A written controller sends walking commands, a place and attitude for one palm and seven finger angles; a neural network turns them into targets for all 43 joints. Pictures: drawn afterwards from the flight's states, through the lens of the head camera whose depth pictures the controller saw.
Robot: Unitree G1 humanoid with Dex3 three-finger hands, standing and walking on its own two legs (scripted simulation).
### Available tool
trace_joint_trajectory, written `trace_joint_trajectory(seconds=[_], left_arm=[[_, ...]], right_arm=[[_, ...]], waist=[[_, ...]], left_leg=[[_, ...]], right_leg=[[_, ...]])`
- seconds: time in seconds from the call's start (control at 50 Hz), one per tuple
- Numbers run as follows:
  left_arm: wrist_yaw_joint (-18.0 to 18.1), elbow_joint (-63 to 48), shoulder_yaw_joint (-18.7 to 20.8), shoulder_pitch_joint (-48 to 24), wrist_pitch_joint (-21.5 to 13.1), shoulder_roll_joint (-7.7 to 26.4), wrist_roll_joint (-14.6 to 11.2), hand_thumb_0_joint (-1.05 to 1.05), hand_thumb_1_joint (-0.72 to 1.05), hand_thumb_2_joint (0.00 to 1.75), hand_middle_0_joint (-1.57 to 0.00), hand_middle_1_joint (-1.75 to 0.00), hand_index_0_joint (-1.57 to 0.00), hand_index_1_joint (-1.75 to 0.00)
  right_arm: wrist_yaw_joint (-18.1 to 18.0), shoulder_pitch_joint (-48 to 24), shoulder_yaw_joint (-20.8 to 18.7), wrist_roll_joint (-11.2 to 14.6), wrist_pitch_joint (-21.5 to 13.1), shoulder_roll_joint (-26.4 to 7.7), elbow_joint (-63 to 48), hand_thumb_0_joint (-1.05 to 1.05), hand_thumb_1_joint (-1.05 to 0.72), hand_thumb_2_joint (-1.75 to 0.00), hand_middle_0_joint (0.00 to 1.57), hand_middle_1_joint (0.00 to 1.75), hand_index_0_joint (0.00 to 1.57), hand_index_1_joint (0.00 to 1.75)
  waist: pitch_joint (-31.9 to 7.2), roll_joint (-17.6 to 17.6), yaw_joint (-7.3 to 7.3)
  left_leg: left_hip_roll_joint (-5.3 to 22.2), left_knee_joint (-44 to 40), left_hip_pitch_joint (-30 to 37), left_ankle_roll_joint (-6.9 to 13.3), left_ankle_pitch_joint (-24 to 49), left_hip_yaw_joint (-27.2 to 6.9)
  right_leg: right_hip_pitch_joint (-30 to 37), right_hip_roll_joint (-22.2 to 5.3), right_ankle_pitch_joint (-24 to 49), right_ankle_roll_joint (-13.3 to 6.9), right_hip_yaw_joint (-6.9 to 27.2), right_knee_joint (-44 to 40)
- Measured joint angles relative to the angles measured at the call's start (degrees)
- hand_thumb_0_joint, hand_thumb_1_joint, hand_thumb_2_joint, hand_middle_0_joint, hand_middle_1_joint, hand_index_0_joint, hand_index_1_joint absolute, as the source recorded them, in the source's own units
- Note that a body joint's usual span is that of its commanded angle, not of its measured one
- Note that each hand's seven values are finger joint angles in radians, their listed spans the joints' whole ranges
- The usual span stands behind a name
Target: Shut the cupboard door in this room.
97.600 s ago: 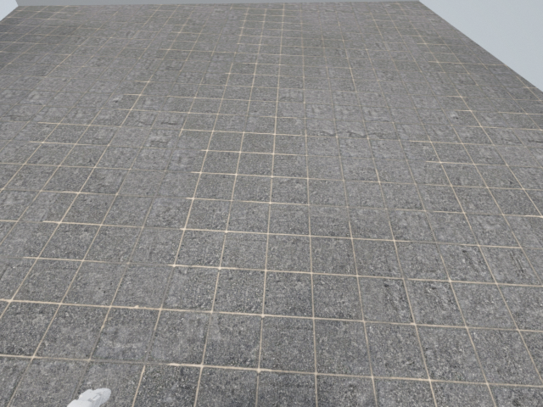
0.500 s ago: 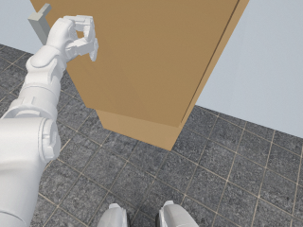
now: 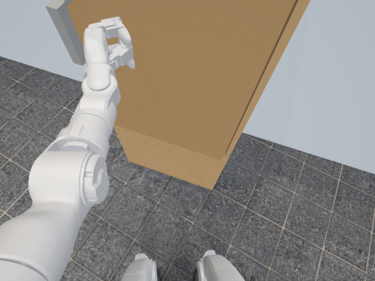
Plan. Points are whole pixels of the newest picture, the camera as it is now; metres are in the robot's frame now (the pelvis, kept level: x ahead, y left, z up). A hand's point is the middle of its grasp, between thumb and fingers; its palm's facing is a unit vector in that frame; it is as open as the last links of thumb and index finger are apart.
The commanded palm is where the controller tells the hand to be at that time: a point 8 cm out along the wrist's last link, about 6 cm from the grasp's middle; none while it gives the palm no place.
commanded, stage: pull the fist back off the door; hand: left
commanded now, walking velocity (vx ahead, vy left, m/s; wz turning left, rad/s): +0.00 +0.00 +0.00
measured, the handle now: (75, 29) +0.62 +0.17 +0.14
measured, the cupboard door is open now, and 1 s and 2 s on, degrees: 0 0 0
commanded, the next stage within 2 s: draw the hand back to the body in 0.62 s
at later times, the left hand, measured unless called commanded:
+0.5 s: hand (127, 82) +0.48 +0.07 +0.12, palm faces +0.03 -1.00 +0.00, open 3.1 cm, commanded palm +0.45 +0.10 +0.14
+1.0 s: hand (98, 95) +0.42 +0.11 +0.16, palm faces +0.04 -1.00 -0.05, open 3.1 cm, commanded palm +0.38 +0.15 +0.17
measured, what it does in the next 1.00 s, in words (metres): stands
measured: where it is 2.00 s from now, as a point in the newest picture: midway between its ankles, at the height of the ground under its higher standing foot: outside the picture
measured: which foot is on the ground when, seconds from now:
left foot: down 0.00-1.00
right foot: down 0.00-1.00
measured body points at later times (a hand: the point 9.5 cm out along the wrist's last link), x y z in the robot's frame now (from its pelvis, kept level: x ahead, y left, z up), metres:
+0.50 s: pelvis +0.02 -0.01 +0.03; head +0.09 -0.02 +0.48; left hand +0.48 +0.12 +0.12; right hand +0.03 -0.28 -0.09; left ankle +0.03 +0.10 -0.67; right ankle +0.00 -0.10 -0.67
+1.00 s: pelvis +0.02 -0.01 +0.05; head +0.04 -0.04 +0.49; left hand +0.42 +0.16 +0.16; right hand +0.10 -0.26 -0.08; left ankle +0.03 +0.10 -0.67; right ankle +0.00 -0.10 -0.67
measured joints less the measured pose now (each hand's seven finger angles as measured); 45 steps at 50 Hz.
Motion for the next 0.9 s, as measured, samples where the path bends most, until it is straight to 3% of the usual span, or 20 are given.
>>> trace_joint_trajectory(seconds=[0.06,0.18,0.28,0.36,0.46,0.54,0.64,0.76,0.84,0.9], left_arm=[[-0.45,-0.24,-1.48,2.23,-0.80,-0.27,0.97,-0.02,0.84,0.92,-1.29,-1.50,-1.29,-1.50],[-3.56,0.35,1.37,6.01,-0.36,-2.24,-3.82,0.00,0.87,0.91,-1.29,-1.50,-1.30,-1.50],[-2.98,-1.17,2.16,9.13,-3.70,-2.14,-3.12,0.01,0.89,0.90,-1.29,-1.50,-1.30,-1.50],[-4.23,-4.44,0.29,13.64,-5.10,-2.39,-3.23,0.02,0.89,0.90,-1.29,-1.50,-1.30,-1.50],[-6.09,-10.60,-2.78,21.10,-3.70,-4.60,-6.11,0.02,0.90,0.90,-1.29,-1.50,-1.30,-1.50],[-5.77,-18.84,-6.66,27.03,-4.59,-7.25,-7.66,0.02,0.90,0.90,-1.29,-1.50,-1.29,-1.50],[-4.79,-20.73,-10.88,27.28,-4.50,-9.78,-6.77,0.02,0.90,0.90,-1.30,-1.50,-1.30,-1.50],[-3.59,-13.27,-7.60,21.76,-0.17,-9.73,-6.60,0.02,0.90,0.90,-1.30,-1.50,-1.30,-1.50],[-4.44,-16.96,-4.24,24.89,-1.92,-8.76,-6.93,0.02,0.90,0.90,-1.30,-1.50,-1.30,-1.50],[-6.23,-23.69,-4.43,31.29,-3.46,-7.54,-6.70,0.02,0.90,0.90,-1.29,-1.50,-1.29,-1.50]], right_arm=[[0.35,0.30,0.03,0.47,1.40,0.85,-0.09,0.00,-0.91,-0.90,0.20,0.30,0.20,0.30],[-1.11,2.17,0.38,2.10,3.04,0.35,-0.29,0.00,-0.91,-0.90,0.20,0.30,0.20,0.30],[-1.26,3.05,-0.28,2.17,3.16,-0.76,-0.93,0.01,-0.91,-0.90,0.20,0.30,0.20,0.30],[-1.14,2.89,-1.25,2.59,3.87,-1.51,-1.27,0.01,-0.91,-0.90,0.20,0.30,0.20,0.30],[-1.91,1.27,-2.14,3.70,4.63,-2.10,-1.75,0.01,-0.91,-0.90,0.20,0.30,0.20,0.30],[-2.71,-1.06,-2.88,4.26,3.59,-2.27,-1.78,0.01,-0.91,-0.90,0.20,0.30,0.19,0.30],[-3.12,-5.22,-2.57,4.66,2.83,-1.77,-0.88,0.01,-0.91,-0.90,0.20,0.30,0.19,0.30],[-3.51,-8.60,-0.44,4.80,3.48,0.07,-2.30,0.01,-0.91,-0.90,0.20,0.30,0.19,0.30],[-3.41,-7.43,0.11,4.53,3.53,0.85,-3.74,0.01,-0.91,-0.90,0.20,0.30,0.20,0.30],[-3.05,-5.37,-0.15,4.78,3.91,0.73,-4.19,0.01,-0.91,-0.90,0.20,0.30,0.20,0.30]], waist=[[0.79,0.40,-0.35],[1.23,0.73,0.30],[1.21,0.12,0.73],[1.45,-0.59,1.98],[2.61,-1.24,3.94],[3.04,-1.08,5.38],[2.54,-0.79,6.38],[2.55,-1.30,5.59],[2.33,-1.44,6.04],[1.73,-0.95,7.08]], left_leg=[[0.18,-1.04,2.29,-0.07,0.12,0.34],[0.64,-6.37,9.39,-0.23,1.40,1.82],[0.76,-8.92,12.80,-0.50,2.00,2.44],[0.72,-10.09,14.59,-0.73,2.25,2.56],[0.57,-11.72,17.31,-0.90,2.72,2.06],[0.36,-12.06,18.96,-0.99,2.65,1.54],[-0.21,-11.88,20.54,-0.89,2.32,1.06],[-0.49,-13.26,21.54,-0.87,3.22,1.50],[-0.28,-14.32,22.35,-0.90,3.51,2.58],[-0.18,-15.01,23.72,-0.88,3.35,3.18]], right_leg=[[2.05,0.21,0.25,-0.11,0.39,-0.93],[8.23,0.77,1.92,-0.17,2.00,-5.71],[11.09,0.96,2.39,-0.46,2.67,-7.60],[12.64,0.97,2.44,-0.67,2.82,-8.33],[15.60,0.92,2.79,-0.79,2.38,-10.10],[17.62,0.77,2.72,-0.84,1.89,-10.80],[19.42,0.24,2.06,-0.65,1.41,-10.50],[19.84,-0.05,2.53,-0.63,1.84,-10.90],[19.91,0.15,2.88,-0.72,2.93,-11.24],[20.95,0.28,2.82,-0.68,3.56,-11.68]])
